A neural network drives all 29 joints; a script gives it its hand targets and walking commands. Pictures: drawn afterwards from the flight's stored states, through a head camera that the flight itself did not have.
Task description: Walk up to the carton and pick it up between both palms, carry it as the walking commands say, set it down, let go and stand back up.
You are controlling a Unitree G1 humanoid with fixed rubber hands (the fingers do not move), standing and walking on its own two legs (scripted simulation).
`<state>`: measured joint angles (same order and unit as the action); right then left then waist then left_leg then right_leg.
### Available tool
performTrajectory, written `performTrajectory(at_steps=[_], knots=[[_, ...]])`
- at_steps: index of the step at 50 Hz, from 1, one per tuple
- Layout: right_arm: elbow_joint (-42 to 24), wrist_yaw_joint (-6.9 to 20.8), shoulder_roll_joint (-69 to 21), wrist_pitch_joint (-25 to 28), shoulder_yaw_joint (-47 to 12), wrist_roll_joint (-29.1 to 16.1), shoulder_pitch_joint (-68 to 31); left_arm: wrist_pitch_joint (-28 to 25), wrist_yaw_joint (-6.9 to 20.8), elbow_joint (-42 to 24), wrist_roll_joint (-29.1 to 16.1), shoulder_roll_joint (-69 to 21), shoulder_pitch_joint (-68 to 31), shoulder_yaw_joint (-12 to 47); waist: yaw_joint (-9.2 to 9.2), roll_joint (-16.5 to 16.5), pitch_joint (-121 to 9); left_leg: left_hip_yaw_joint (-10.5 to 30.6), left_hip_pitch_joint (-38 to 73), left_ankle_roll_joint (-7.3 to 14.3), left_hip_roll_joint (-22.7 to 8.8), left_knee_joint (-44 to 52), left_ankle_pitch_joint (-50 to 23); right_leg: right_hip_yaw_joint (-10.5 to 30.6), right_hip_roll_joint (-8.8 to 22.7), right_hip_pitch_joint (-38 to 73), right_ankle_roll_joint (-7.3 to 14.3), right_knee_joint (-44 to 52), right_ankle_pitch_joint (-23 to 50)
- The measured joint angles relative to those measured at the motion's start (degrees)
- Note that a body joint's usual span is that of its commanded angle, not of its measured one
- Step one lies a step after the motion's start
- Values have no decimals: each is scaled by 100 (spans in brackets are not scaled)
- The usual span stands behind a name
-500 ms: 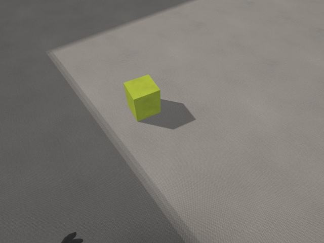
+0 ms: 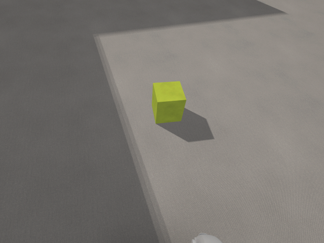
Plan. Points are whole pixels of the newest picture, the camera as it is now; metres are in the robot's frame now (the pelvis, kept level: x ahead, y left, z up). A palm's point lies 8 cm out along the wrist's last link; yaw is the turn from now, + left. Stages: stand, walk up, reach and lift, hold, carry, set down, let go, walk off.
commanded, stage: walk up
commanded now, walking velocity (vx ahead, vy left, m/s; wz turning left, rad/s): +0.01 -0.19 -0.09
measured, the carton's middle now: (167, 102) +1.15 -0.04 -0.66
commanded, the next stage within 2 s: none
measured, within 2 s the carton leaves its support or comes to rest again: neither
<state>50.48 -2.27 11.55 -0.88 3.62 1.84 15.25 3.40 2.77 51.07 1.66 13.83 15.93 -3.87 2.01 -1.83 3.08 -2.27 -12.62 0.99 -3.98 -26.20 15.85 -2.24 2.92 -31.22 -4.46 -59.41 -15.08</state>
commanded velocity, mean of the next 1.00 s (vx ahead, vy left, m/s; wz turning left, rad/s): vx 0.34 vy -0.19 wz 0.14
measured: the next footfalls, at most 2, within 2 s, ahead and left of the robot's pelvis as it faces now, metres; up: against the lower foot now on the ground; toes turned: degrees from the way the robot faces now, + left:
right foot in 0.24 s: +0.08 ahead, -0.26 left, +0.00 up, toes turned -6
left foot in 0.68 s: +0.27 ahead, -0.01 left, +0.00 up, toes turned +8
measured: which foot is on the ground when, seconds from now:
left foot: down 0.00-0.22, up 0.24-0.66, down 0.68-1.00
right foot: up 0.00-0.22, down 0.24-0.70, up 0.72-1.00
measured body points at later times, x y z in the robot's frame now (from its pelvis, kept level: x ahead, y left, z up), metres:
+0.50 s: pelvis +0.11 -0.14 -0.01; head +0.13 -0.13 +0.44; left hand +0.08 +0.10 -0.16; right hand +0.22 -0.39 -0.14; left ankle +0.10 -0.04 -0.70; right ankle +0.04 -0.26 -0.75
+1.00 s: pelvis +0.35 -0.11 +0.00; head +0.39 -0.07 +0.45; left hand +0.41 +0.15 -0.16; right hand +0.33 -0.37 -0.12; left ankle +0.23 -0.01 -0.75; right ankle +0.47 -0.29 -0.68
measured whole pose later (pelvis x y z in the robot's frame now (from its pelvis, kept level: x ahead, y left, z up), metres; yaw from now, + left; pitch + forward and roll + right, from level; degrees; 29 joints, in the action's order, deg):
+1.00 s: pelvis +0.35 -0.11 +0.00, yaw +7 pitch +3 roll -4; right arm 60.6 0.0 11.1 4.6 2.2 1.4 22.2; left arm -0.6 3.2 54.7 0.8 15.0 9.2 -2.2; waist -2.5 -0.5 2.7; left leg -1.0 -2.2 -0.2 -4.7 -16.0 17.0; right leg -3.5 5.3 -34.6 -1.8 -45.0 -5.9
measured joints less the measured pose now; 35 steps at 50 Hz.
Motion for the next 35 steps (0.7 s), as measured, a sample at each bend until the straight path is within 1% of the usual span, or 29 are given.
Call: performTrajectory(at_steps=[4,6,8,10,11,12,13,14,15,17,18,21,24,26,29,32,34,35], knots=[[229,27,55,81,93,68,-18,68,12,100,-54,95,-130,-50,-134,108,45,-15,207,-229,-308,300,-75,7,163,116,-36,864,167],[339,64,119,79,88,63,-9,75,1,81,-101,161,-241,-36,-207,119,25,-25,251,-355,-399,359,-69,1,199,323,7,1502,233],[345,40,147,47,67,48,91,87,12,-26,-114,233,-416,-20,-317,101,-22,55,209,-492,-454,354,-41,-21,183,536,21,1928,162],[429,30,230,12,85,46,170,-5,31,-138,-87,274,-533,20,-351,101,-121,101,127,-635,-523,215,74,-74,149,819,105,2509,202],[446,50,297,-8,71,21,209,-82,12,-182,-97,290,-536,53,-344,86,-181,85,73,-664,-543,21,219,-114,151,1027,160,2855,224],[448,70,358,-12,72,23,272,-178,-12,-190,-101,306,-521,67,-325,40,-257,100,-67,-596,-522,-416,569,-120,178,1239,222,3143,158],[464,60,472,-40,83,35,254,-249,-54,-127,-90,198,-537,74,-288,183,-254,245,-298,-475,-558,-1136,1068,-158,90,1210,251,2984,7],[461,27,547,-74,97,45,218,-280,-94,-81,-79,87,-526,120,-287,285,-224,374,-560,-381,-482,-1898,1409,-198,49,1206,255,2808,-121],[456,4,579,-94,112,29,183,-292,-133,-53,-76,-5,-472,173,-267,319,-215,397,-800,-313,-354,-2546,1568,-216,47,1261,259,2766,-190],[421,39,600,-90,118,-16,85,-322,-191,42,-76,-161,-301,261,-215,338,-207,268,-1188,-273,-129,-3395,1412,-270,70,1503,249,2976,-141],[382,75,592,-83,112,-39,37,-327,-215,95,-72,-222,-218,278,-187,338,-190,173,-1315,-279,-45,-3560,1240,-306,73,1641,272,3104,-118],[286,177,490,-67,54,-114,-78,-358,-238,252,-20,-318,15,283,-105,335,-190,-85,-1480,-295,92,-3227,925,-492,17,1999,361,3387,-152],[266,335,277,-95,-26,-103,-293,-463,-235,433,16,-282,374,285,53,230,-281,-226,-1552,-247,135,-2822,513,-611,-102,2336,428,3681,-221],[231,419,131,-33,-77,-79,-529,-561,-250,603,1,-254,645,274,175,140,-306,-237,-1545,-223,127,-2489,233,-631,-159,2609,430,3942,-221],[106,483,-10,84,-130,-79,-949,-654,-249,870,-7,-236,956,269,314,75,-263,-170,-1494,-200,77,-1819,59,-656,-202,2971,393,4201,-305],[37,492,-73,160,-160,-82,-1316,-699,-244,1094,-22,-216,1207,293,411,22,-250,-136,-1421,-137,49,-1298,18,-705,-166,3230,284,4238,-549],[1,469,-98,232,-185,-60,-1475,-700,-256,1205,-67,-205,1363,289,421,-60,-266,-191,-1271,-20,97,-919,-46,-741,-60,3295,186,4010,-843],[-11,432,-132,293,-187,-35,-1526,-684,-266,1267,-114,-198,1402,294,391,-155,-246,-252,-1203,56,179,-904,-259,-734,76,3198,181,3595,-1040]])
